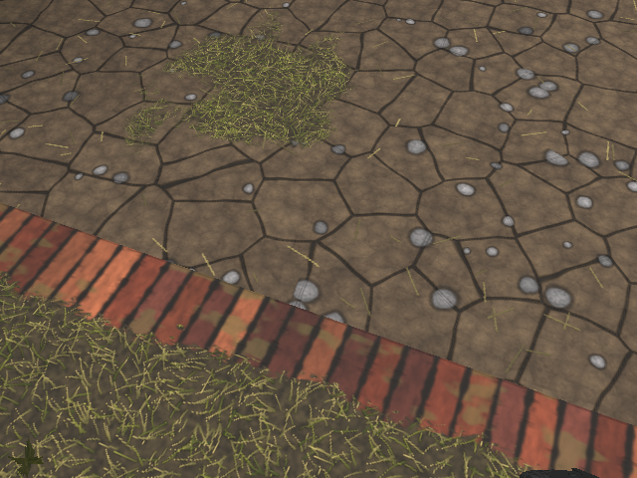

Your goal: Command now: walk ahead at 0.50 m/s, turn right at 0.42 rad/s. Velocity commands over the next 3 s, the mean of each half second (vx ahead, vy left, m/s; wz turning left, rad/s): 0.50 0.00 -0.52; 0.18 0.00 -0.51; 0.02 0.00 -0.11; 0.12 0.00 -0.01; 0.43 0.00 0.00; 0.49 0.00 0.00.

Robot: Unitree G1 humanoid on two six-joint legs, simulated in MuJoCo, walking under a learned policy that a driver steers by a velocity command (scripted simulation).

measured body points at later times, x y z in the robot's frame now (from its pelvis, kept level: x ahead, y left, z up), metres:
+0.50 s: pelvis +0.24 -0.01 +0.00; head +0.28 -0.02 +0.45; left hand +0.51 +0.15 -0.10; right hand +0.14 -0.24 -0.14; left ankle +0.15 +0.11 -0.73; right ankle +0.35 -0.15 -0.71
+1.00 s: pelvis +0.38 -0.08 +0.01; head +0.40 -0.11 +0.46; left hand +0.58 +0.13 -0.11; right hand +0.34 -0.36 -0.13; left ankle +0.51 +0.03 -0.68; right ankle +0.37 -0.13 -0.73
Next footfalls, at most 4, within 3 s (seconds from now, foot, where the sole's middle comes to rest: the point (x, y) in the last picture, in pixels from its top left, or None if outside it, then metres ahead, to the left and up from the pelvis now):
0.04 left None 0.19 0.11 -0.77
0.56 right None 0.40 -0.15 -0.77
1.18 left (357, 455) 0.50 0.01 -0.77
2.06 right None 0.45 -0.22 -0.77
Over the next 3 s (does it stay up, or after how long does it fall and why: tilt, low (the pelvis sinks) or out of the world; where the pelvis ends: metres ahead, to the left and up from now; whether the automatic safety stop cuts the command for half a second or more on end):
stays up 0.86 -0.39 0.00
